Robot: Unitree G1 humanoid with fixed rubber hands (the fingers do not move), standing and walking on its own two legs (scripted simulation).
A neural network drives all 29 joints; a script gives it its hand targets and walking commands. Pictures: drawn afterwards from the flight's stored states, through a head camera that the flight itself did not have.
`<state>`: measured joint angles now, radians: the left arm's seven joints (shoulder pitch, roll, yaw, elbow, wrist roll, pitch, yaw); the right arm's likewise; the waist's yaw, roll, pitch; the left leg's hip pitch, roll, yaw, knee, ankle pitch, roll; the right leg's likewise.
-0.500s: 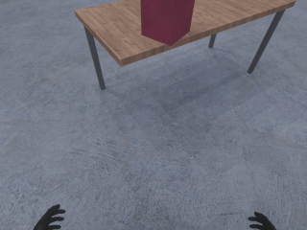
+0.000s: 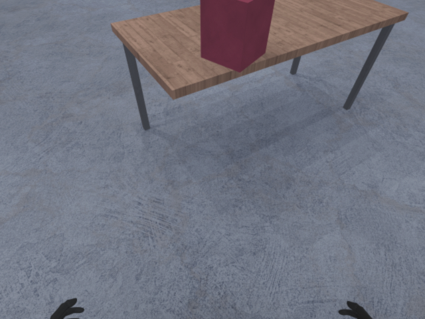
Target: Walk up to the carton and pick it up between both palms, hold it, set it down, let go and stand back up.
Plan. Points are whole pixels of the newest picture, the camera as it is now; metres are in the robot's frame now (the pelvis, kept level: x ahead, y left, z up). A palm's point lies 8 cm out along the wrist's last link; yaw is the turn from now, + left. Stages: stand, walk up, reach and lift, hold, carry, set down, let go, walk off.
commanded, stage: walk up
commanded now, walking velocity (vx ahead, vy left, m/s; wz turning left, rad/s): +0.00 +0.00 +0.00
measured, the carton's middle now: (236, 25) +1.15 -0.06 +0.05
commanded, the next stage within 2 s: none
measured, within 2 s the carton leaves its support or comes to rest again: neither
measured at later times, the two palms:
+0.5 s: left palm (72, 318) +0.14 +0.27 -0.09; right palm out of the picture +0.10 -0.46 -0.07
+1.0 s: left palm out of the picture +0.14 +0.14 -0.12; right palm (400, 199) +0.43 -0.47 -0.09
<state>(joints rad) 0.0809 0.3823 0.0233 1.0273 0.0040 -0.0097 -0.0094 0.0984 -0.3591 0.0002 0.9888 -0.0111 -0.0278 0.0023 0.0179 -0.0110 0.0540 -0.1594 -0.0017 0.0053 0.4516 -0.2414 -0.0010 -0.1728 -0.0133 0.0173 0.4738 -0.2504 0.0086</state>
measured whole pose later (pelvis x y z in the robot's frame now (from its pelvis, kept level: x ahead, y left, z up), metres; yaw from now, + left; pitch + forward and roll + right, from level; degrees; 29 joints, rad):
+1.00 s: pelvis +0.23 -0.19 -0.02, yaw +19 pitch -1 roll +2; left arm 0.37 0.48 0.12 0.70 0.04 0.00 -0.07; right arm 0.30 -0.45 -0.04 0.79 -0.01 -0.09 -0.02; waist 0.09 -0.09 0.11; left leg -0.41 0.00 0.06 0.63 -0.22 0.03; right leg -0.19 0.01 -0.16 0.68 -0.49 -0.09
